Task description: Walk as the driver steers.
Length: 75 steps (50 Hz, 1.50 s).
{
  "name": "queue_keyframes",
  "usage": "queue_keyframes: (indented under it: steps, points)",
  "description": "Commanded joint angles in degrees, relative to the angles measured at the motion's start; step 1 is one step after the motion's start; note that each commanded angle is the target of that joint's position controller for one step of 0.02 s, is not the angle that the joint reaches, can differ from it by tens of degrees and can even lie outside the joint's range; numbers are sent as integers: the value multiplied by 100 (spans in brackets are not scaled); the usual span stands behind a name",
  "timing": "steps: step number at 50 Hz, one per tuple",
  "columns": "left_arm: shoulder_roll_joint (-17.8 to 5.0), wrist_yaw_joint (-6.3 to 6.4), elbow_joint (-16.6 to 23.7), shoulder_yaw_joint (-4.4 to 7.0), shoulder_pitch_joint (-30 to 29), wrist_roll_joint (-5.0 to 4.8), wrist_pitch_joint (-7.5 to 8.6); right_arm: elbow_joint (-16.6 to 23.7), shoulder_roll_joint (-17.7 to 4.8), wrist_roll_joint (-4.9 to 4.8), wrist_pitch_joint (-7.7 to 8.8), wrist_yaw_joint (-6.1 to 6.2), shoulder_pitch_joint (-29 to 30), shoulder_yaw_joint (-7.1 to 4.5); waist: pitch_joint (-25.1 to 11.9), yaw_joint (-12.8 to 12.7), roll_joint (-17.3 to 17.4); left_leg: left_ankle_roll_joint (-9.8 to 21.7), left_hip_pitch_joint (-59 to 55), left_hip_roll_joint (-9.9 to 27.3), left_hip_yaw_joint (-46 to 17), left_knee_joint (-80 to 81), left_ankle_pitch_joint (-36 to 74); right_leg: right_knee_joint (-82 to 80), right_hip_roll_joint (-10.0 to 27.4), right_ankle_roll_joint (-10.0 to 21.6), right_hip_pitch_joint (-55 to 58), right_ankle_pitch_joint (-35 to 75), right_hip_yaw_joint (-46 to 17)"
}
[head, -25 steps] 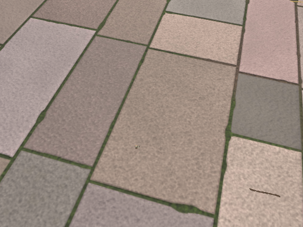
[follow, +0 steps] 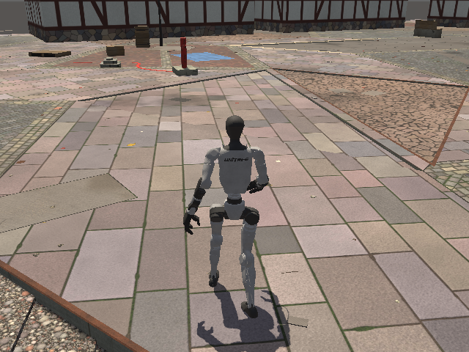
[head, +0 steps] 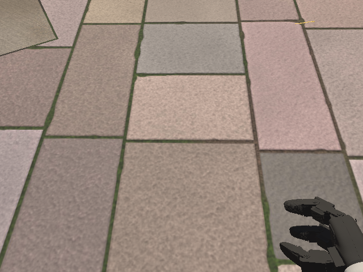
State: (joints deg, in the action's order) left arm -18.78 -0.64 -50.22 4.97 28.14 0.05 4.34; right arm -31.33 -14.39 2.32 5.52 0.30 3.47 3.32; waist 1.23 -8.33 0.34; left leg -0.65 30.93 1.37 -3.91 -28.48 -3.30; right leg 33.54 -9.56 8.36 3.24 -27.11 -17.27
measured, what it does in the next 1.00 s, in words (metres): walks ahead: right foot, then left foot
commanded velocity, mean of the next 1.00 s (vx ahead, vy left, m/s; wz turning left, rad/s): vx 0.47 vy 0.00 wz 0.08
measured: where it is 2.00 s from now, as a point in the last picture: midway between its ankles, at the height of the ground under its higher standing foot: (234, 213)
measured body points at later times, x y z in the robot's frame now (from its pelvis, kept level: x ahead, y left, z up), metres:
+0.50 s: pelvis +0.42 -0.03 +0.01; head +0.47 -0.04 +0.45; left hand +0.70 +0.11 -0.08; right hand +0.32 -0.27 -0.13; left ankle +0.26 +0.18 -0.59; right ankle +0.50 -0.12 -0.71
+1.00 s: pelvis +0.60 +0.01 +0.02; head +0.65 +0.04 +0.46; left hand +0.78 +0.29 -0.09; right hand +0.75 -0.27 -0.07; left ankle +0.67 +0.08 -0.71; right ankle +0.58 -0.16 -0.63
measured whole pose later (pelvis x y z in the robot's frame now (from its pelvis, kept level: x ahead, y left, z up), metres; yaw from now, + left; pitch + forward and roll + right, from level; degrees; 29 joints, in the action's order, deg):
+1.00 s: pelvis +0.60 +0.01 +0.02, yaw +8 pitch +3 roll -2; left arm -16.3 1.5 -42.6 3.9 -0.8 0.2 0.1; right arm -35.9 -17.8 -0.6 -0.5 0.0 -14.2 -5.2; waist 4.4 2.3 -0.6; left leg 4.9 25.7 -3.9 -2.1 -31.3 -8.0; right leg 66.4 -0.9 -1.5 -29.9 -25.6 -3.9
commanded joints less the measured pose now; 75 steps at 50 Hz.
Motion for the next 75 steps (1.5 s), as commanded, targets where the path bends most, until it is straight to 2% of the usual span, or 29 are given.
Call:
queue_keyframes:
  steps: [1, 2, 4, 9, 15, 18, 19, 20, 21, 22, 23, 25, 27, 34, 41, 42, 43, 44, 45, 47, 49, 54, 64, 66, 68, 69, 70, 73, 75]
  points:
    - [148, 15, 1000, -128, -112, -284, 159, -402, -2072, 237, 17, 200, -2968, -832, -3004, 1263, 2340, 986, -6137, 2862, -4458, 895, -3400, 4682, 31, -241, -4047, -195, 722]
    - [-348, 84, 832, -129, -387, -112, 26, -323, -1593, 174, -68, 149, -2372, -866, -2301, 1275, 1477, 1078, -5447, 2528, -4553, 1196, -4483, 4958, 664, -148, -4810, 473, 973]
    - [-502, -36, 866, -55, -1278, 87, -97, -472, -754, 127, -87, 93, -2027, -671, -824, 1296, 158, 850, -3883, 1934, -2513, 1246, -2710, 4469, 1072, -216, -4783, 1135, 1204]
    - [85, -338, 1471, -248, -2027, 213, -428, -1242, -420, -109, 122, -34, -2528, -587, 15, 880, 483, 460, -2819, 1533, -257, 1671, -201, 4151, 1580, -264, -5060, 1338, 1359]
    - [234, -517, 1903, -499, -3061, 247, -262, -1577, -685, -90, 271, -56, -2597, -575, 834, 774, 7, 340, -1708, 880, 1469, 2272, 2942, 1033, 965, -239, -3449, 2964, 2309]
    - [-66, -413, 1364, -427, -2034, 358, -130, -1815, -1400, -204, 175, 16, -2877, -680, 109, 289, 460, 474, -2236, 1030, 1385, 952, 5347, 260, 242, -59, -1520, 2715, 2436]
    - [-452, -285, 1555, -162, -1704, -116, -66, -1728, -2110, -561, 132, 116, -2586, -855, -474, -284, 825, 419, -2443, 1178, 1032, 13, 5771, -53, 601, 93, -757, 3124, 1796]
    - [-805, -146, 1326, -66, -1078, -34, -74, -1683, -1951, -587, 105, 145, -2271, -807, -782, -717, 722, 265, -2183, 903, 1029, -1256, 4979, -809, 1007, 228, 62, 4180, 1437]
    - [-1247, 3, 1071, -54, -704, 164, -94, -1521, -1038, -267, 98, 101, -2708, -583, -1643, -200, -686, 32, -800, -10, 946, -3798, -1693, 263, 2443, 430, 1941, 7988, 323]
    - [-1103, 25, 1296, -139, -682, 426, -58, -1753, -649, -399, 124, 9, -3963, -451, -3509, 173, -1313, -52, 162, -462, -737, -5718, -3635, 606, 3938, 1576, 3354, 9730, -1427]
    - [-898, -13, 1326, -82, -826, 310, -116, -1751, -1295, -523, 108, 1, -3549, -657, -3541, -16, -570, -121, 102, -198, -987, -5714, -3380, 14, 3611, 1639, 2550, 8725, -896]
    - [-440, -23, 1192, -174, -1646, 34, 12, -1497, -968, -557, -21, 117, -2669, -675, -1499, 511, 147, -296, 705, 310, -311, -4754, -2699, -736, 2932, 1023, 704, 6642, 165]
    - [-179, -7, 1197, -206, -2081, 57, 62, -1579, -775, -471, -290, 181, -2923, -741, -940, 946, -47, -453, 54, 494, -113, -4655, -2259, -1324, 2738, 843, -743, 6018, 856]
    - [-232, 269, 1051, -87, -2805, 96, -60, -986, -353, -332, -546, 104, -2341, -754, -598, 1151, -552, -361, -386, 604, 405, -2415, -138, -1782, 2355, 460, -1818, 4672, 2678]
    - [-481, 262, 865, 81, -2787, -285, -289, -544, -873, -298, -716, -192, -2169, -1024, -454, 1273, -431, 394, -1072, 128, 991, -756, -394, -288, 2683, -244, -1171, 4168, 2997]
    - [-367, 238, 806, 72, -2594, -272, -315, -670, -1118, -246, -685, -131, -2672, -1159, -566, 1449, 4, 652, -1780, -111, 874, -297, 93, 759, 2378, -504, -1452, 3886, 3079]
    - [-261, 198, 926, 48, -2371, -46, -333, -576, -1875, -231, -645, -16, -2742, -1360, -319, 1304, 1643, 1158, -2360, 768, -843, 167, 3634, 2522, 1601, -1017, -2647, 1160, 3208]
    - [-130, 169, 1165, -13, -2228, 119, -360, -286, -2081, -24, -556, -35, -2477, -1307, -1179, 876, 2193, 2359, -3401, 1660, -3300, 493, 3117, 4173, 536, -1309, -4187, -1347, 2168]
    - [-383, 137, 1093, 16, -2307, 39, -358, -112, -1867, -58, -445, -159, -2308, -1264, -1751, 1099, 1136, 2332, -3433, 1797, -3488, 906, 1678, 4490, 684, -1150, -4322, -1133, 1145]
    - [-337, 206, 1095, 39, -2687, -23, -350, -43, -1484, -318, -397, -118, -1813, -1177, -970, 890, 198, 1694, -2699, 1286, -2678, 1005, 187, 3965, 932, -947, -4490, -174, 1026]
    - [-411, 268, 1099, 80, -2809, 55, -386, 133, -1224, -352, -524, 70, -1430, -1106, -845, 733, 413, 1354, -2002, 876, -2175, 1024, -96, 3193, 1003, -945, -3992, 397, 962]
    - [-103, 245, 983, 7, -2833, -30, -376, 300, -1317, -306, -681, 283, -1564, -1181, -1074, 827, 457, 1204, -2181, 566, -2180, 828, 155, 1818, 620, -1213, -3702, 786, 878]
    - [-386, 78, 805, 76, -2410, -9, -203, 554, -1104, -244, -841, 202, -1189, -1048, -1090, 1002, 1016, 1081, -1983, 436, -2601, 282, 226, 211, 786, -1071, -2497, 1191, 998]
    - [-241, -4, 803, 11, -2240, 79, -161, 446, -802, -222, -823, 149, -1270, -879, -1036, 887, 739, 874, -1628, 231, -2353, 39, 149, -810, 960, -835, -1572, 2252, 1062]
    - [-353, 4, 980, -117, -2847, 296, -194, 254, -430, -63, -760, 87, -2118, -743, -625, 1641, -1149, 154, -1578, -823, -1087, -783, -2451, -1538, 2169, 8, -1818, 3235, -450]
    - [-87, 9, 1039, -206, -2992, 306, -202, 250, -628, 14, -706, 94, -1886, -781, -412, 1540, -1321, -83, -1898, -538, -844, -641, -2218, -1851, 2329, 352, -2491, 2192, -1016]
    - [-93, 10, 1094, -204, -3037, 164, -229, 222, -801, 12, -658, 100, -1533, -831, -249, 1385, -989, -101, -2073, -420, -728, -242, -1653, -1798, 1955, 106, -2530, 1493, -746]
    - [-1051, 88, 1082, 80, -2491, -116, -326, 298, -769, -45, -606, 125, -910, -880, 31, 983, -856, -62, -1933, -533, -360, -165, -1276, -1738, 1627, -182, -2463, 662, -860]
    - [-1061, 167, 1183, 144, -2315, -138, -414, 226, -694, -140, -534, 137, -978, -887, 28, 906, -985, -64, -1628, -637, -152, -292, -1519, -1639, 1622, -52, -2213, 896, -1116]
Velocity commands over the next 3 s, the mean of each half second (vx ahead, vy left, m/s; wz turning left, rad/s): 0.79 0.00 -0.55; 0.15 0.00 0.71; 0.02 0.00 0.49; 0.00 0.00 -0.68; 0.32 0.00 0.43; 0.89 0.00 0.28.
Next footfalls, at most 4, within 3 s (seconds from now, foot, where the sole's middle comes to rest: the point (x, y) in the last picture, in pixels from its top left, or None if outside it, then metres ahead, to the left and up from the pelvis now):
0.40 right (254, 250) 0.54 -0.13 -0.75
0.84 left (198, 200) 0.71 0.09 -0.75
1.34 right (249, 189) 0.79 -0.11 -0.75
1.98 right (271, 201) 0.75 -0.20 -0.75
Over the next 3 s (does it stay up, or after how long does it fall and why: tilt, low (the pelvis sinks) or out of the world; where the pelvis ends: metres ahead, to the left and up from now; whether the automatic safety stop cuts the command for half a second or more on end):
stays up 1.05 0.17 0.02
